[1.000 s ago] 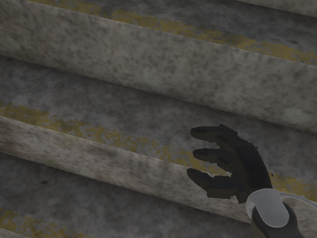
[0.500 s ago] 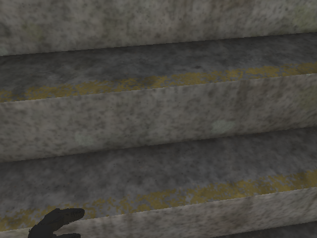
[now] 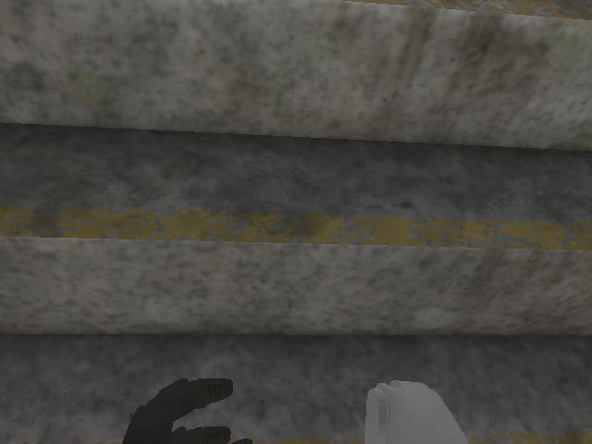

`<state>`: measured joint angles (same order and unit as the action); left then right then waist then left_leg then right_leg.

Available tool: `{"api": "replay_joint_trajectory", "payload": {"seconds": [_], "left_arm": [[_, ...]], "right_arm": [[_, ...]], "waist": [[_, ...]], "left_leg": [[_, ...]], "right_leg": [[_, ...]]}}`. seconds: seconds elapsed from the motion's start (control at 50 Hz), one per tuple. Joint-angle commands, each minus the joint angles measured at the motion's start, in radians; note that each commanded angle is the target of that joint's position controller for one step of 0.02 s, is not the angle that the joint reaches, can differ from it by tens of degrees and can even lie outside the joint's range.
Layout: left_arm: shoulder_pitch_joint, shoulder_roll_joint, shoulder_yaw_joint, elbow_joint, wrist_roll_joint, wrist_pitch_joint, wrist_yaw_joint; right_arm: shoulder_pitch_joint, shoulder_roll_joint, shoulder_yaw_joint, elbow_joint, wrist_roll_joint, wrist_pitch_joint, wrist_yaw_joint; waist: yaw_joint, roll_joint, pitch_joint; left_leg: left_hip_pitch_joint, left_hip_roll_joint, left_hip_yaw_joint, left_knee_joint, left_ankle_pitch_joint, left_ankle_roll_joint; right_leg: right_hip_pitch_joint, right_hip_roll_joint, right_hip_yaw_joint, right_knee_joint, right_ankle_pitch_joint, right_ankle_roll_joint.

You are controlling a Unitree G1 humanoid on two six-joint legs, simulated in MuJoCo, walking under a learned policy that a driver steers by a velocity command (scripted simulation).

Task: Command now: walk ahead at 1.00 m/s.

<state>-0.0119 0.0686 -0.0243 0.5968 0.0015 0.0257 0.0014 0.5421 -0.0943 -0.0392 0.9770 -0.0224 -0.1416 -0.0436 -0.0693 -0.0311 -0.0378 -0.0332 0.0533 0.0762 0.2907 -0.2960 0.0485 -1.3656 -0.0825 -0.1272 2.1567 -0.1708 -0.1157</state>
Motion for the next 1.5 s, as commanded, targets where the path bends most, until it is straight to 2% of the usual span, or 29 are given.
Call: {"api": "replay_joint_trajectory", "payload": {"seconds": [0.02, 0.04, 0.06, 0.08, 0.12, 0.16, 0.2, 0.24, 0.3, 0.36, 0.44, 0.56, 0.72, 0.8, 0.82, 0.84, 0.86, 0.88, 0.9, 0.94, 1.02, 1.06, 1.1, 1.14, 1.18, 1.26, 1.32, 1.38, 1.5], "left_arm": [[-0.28, -0.025, -0.048, -0.149, -0.054, -0.027, 0.007], [-0.151, 0.023, -0.023, -0.112, -0.075, -0.027, 0.01], [0.135, 0.063, 0.008, -0.039, -0.065, -0.007, 0.022], [0.087, 0.114, 0.015, -0.013, -0.044, -0.052, 0.021], [0.349, 0.225, 0.07, 0.024, 0.019, -0.045, 0.04], [0.223, 0.32, 0.135, 0.074, 0.072, -0.015, 0.045], [-0.074, 0.209, 0.103, 0.131, 0.081, -0.027, 0.049], [-0.102, 0.104, 0.061, 0.245, 0.065, -0.059, 0.031], [-0.076, 0.172, 0.071, 0.292, 0.043, -0.104, 0.026], [-0.082, 0.297, 0.105, 0.284, 0.025, -0.145, 0.043], [0.073, 0.371, 0.152, 0.307, 0.049, -0.181, 0.052], [0.077, 0.38, 0.152, 0.265, 0.053, -0.196, 0.044], [0.292, 0.441, 0.167, 0.313, 0.093, -0.192, 0.026], [0.004, 0.446, 0.144, 0.286, 0.048, -0.214, 0.004], [0.0, 0.436, 0.135, 0.248, -0.02, -0.192, -0.004], [0.099, 0.494, 0.149, 0.217, -0.075, -0.166, -0.02], [0.007, 0.492, 0.16, 0.161, -0.055, -0.161, -0.034], [-0.013, 0.379, 0.145, 0.043, -0.022, -0.167, -0.039], [-0.066, 0.281, 0.117, -0.053, -0.018, -0.155, -0.065], [0.006, 0.122, 0.08, -0.036, -0.049, -0.155, -0.076], [0.098, 0.27, 0.138, 0.012, 0.071, -0.151, -0.021], [-0.199, 0.279, 0.113, -0.062, 0.109, -0.113, -0.052], [-0.274, 0.193, 0.1, -0.109, 0.042, -0.102, -0.092], [-0.179, 0.167, 0.092, -0.082, 0.06, -0.059, -0.092], [-0.278, 0.137, 0.085, -0.099, 0.098, -0.02, -0.071], [-0.217, 0.047, 0.037, -0.124, 0.02, -0.042, -0.057], [-0.329, 0.131, 0.044, -0.125, 0.055, -0.027, -0.058], [-0.448, 0.116, 0.046, -0.174, 0.022, 0.023, -0.022], [-0.49, 0.095, 0.019, -0.183, 0.002, 0.037, -0.014]], "right_arm": [[-0.019, -0.059, -0.004, 0.002, 0.061, 0.016, -0.014], [0.05, -0.127, -0.002, -0.018, 0.079, -0.005, -0.019], [-0.02, -0.24, -0.021, -0.02, 0.095, -0.041, -0.007], [0.071, -0.236, -0.026, -0.015, 0.144, -0.05, 0.019], [0.002, -0.326, -0.054, -0.067, 0.115, -0.105, 0.081], [-0.334, -0.122, -0.035, -0.221, 0.007, -0.095, 0.093], [-0.554, 0.047, 0.018, -0.429, -0.051, -0.016, 0.06], [-0.338, 0.033, 0.028, -0.396, -0.021, 0.045, 0.05], [-0.257, 0.003, 0.015, -0.352, 0.024, 0.116, 0.034], [-0.278, -0.06, -0.02, -0.347, 0.043, 0.156, 0.013], [-0.338, -0.14, -0.063, -0.357, -0.004, 0.158, 0.018], [-0.418, -0.132, -0.083, -0.382, 0.009, 0.153, 0.053], [-0.671, -0.069, -0.048, -0.531, 0.022, 0.171, 0.004], [-0.683, -0.092, 0.007, -0.653, 0.06, 0.16, -0.006], [-0.472, -0.147, 0.002, -0.574, 0.099, 0.159, 0.033], [-0.153, -0.164, -0.028, -0.492, 0.075, 0.147, 0.046], [-0.055, -0.213, -0.062, -0.452, 0.066, 0.136, 0.013], [-0.146, -0.308, -0.073, -0.495, 0.005, 0.139, -0.027], [-0.169, -0.369, -0.084, -0.527, 0.008, 0.137, -0.071], [-0.004, -0.341, -0.05, -0.421, -0.02, 0.118, -0.101], [-0.285, -0.16, -0.015, -0.393, -0.04, 0.067, -0.05], [-0.092, -0.134, -0.014, -0.32, 0.008, 0.036, -0.066], [0.03, -0.165, -0.037, -0.275, -0.018, 0.043, -0.107], [0.014, -0.107, -0.039, -0.265, -0.057, 0.047, -0.128], [0.082, -0.08, -0.024, -0.204, -0.048, 0.014, -0.124], [0.067, -0.198, -0.065, -0.171, -0.093, -0.041, -0.06], [0.066, -0.129, -0.023, -0.183, -0.074, -0.073, -0.022], [0.058, -0.136, -0.002, -0.156, -0.081, -0.07, -0.016], [0.213, -0.192, -0.005, -0.096, -0.025, -0.049, -0.01]], "waist": [[0.019, 0.239, 0.105], [0.036, 0.263, -0.021], [0.212, 0.34, -0.203], [0.107, 0.214, -0.369], [0.212, 0.084, -0.623], [0.211, -0.163, -0.484], [0.031, -0.047, -0.168], [-0.129, -0.005, 0.011], [-0.196, -0.031, 0.089], [-0.189, -0.043, 0.055], [-0.11, 0.042, -0.005], [-0.094, -0.073, 0.013], [0.078, -0.181, 0.173], [-0.118, -0.112, 0.255], [-0.148, 0.035, 0.07], [-0.204, -0.06, -0.237], [-0.278, -0.067, -0.446], [-0.225, 0.169, -0.483], [-0.229, 0.442, -0.529], [-0.15, 0.708, -0.493], [0.028, 0.393, -0.213], [-0.166, 0.316, -0.07], [-0.154, 0.135, -0.039], [-0.082, 0.077, -0.129], [-0.081, 0.019, -0.073], [-0.015, 0.019, -0.144], [0.008, -0.135, 0.078], [-0.013, 0.002, 0.188], [-0.014, 0.035, 0.153]], "left_leg": [[-0.285, 0.079, 0.071, -0.414, 0.735, 0.157], [-0.251, 0.133, 0.017, -0.253, 1.485, 0.22], [-0.13, 0.235, -0.005, 0.027, 2.27, 0.263], [-0.242, 0.207, -0.099, 0.258, 2.196, 0.222], [-0.341, 0.132, -0.203, 0.593, 1.739, 0.225], [-0.8, -0.195, -0.281, 1.534, 0.61, 0.168], [-1.035, -0.128, -0.256, 1.932, 0.555, 0.138], [-1.048, -0.079, -0.212, 1.915, 0.421, 0.122], [-1.082, -0.074, -0.165, 1.897, 0.398, 0.065], [-1.017, -0.078, -0.073, 1.928, 0.36, 0.044], [-1.17, -0.012, -0.107, 1.826, 0.22, 0.093], [-1.245, 0.078, -0.098, 1.668, 0.056, 0.092], [-1.736, 0.111, -0.246, 1.971, -0.396, 0.141], [-1.233, 0.174, -0.092, 1.287, -0.327, 0.162], [-0.579, 0.097, 0.015, 0.969, -0.018, 0.157], [-0.193, -0.014, -0.024, 1.058, -0.002, 0.159], [-0.024, -0.051, -0.197, 0.915, 0.107, 0.153], [0.106, 0.116, -0.547, 0.479, -0.046, 0.136], [0.141, 0.28, -0.755, 0.366, -0.061, 0.085], [0.06, 0.194, -0.423, 0.541, 0.026, -0.177], [-0.191, 0.218, -0.341, 0.632, 0.008, -0.038], [-0.105, 0.13, -0.381, 0.502, 0.47, -0.038], [0.089, 0.19, -0.485, 0.519, 0.704, 0.016], [0.06, 0.219, -0.505, 0.463, 0.557, -0.071], [-0.008, 0.161, -0.446, 0.39, 0.493, -0.097], [0.22, 0.225, -0.511, 0.241, 0.396, 0.024], [-0.052, 0.178, -0.302, 0.06, 0.186, -0.041], [-0.181, 0.179, -0.183, 0.016, 0.396, -0.041], [-0.016, 0.127, 0.021, -0.14, 1.044, -0.154]], "right_leg": [[0.543, 0.061, -0.16, -0.692, -0.27, -0.082], [0.789, 0.179, -0.22, -0.743, -0.471, -0.054], [0.937, 0.211, -0.181, -0.658, -0.525, -0.05], [1.16, 0.176, -0.032, -0.822, -0.479, -0.101], [1.383, 0.032, 0.323, -1.09, -0.658, -0.089], [1.208, -0.235, 0.877, -1.53, -0.945, -0.132], [0.809, -0.304, 0.66, -1.51, -0.878, -0.065], [0.58, -0.301, 0.373, -1.587, -0.723, 0.012], [0.523, -0.336, 0.155, -1.742, -0.637, 0.028], [0.601, -0.375, 0.077, -1.875, -0.567, -0.009], [1.105, -0.389, 0.002, -1.905, -0.513, 0.002], [1.385, -0.491, -0.148, -2.001, -0.503, 0.0], [1.762, -0.637, -0.216, -2.148, -0.265, -0.027], [1.281, -0.37, -0.515, -2.3, -0.069, 0.088], [0.982, -0.276, -0.468, -2.223, 0.201, -0.03], [1.074, -0.277, -0.275, -1.944, 0.778, -0.105], [1.131, -0.146, -0.216, -1.566, 0.987, -0.006], [0.903, -0.005, -0.128, -1.128, 0.319, 0.165], [0.697, 0.093, 0.158, -0.58, -0.078, 0.245], [0.572, 0.2, 0.467, -0.192, -0.056, 0.213], [0.421, 0.222, 0.192, 0.075, 0.125, 0.14], [0.464, 0.235, 0.074, -0.154, 0.06, 0.16], [0.362, 0.232, 0.253, -0.53, -0.094, 0.119], [0.52, 0.246, 0.241, -0.668, -0.069, 0.088], [0.514, 0.315, 0.122, -0.62, -0.03, 0.109], [0.137, 0.309, 0.32, 0.069, -0.099, 0.041], [0.083, 0.278, 0.2, -0.012, -0.052, 0.049], [-0.044, 0.308, 0.142, 0.244, -0.021, 0.048], [0.027, 0.266, -0.102, -0.171, -0.256, 0.0]]}}
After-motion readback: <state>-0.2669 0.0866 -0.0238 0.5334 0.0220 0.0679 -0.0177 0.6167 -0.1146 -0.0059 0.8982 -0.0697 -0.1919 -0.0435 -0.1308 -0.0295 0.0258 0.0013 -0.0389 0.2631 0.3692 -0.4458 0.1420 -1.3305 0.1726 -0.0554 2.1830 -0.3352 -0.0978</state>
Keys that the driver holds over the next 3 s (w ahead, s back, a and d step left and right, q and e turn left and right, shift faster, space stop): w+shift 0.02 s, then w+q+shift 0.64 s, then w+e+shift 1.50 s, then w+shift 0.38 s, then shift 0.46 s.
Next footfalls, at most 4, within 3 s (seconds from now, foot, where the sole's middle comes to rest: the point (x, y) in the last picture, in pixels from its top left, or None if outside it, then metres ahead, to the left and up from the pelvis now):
0.12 right None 0.21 -0.15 -0.56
0.82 left None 0.32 0.46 -0.33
1.58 right None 0.57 0.41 -0.10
1.86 left None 0.67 0.68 -0.09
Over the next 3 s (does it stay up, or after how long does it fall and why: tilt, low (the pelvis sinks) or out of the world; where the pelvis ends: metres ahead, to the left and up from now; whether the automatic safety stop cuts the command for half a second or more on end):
stays up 0.12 0.46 0.25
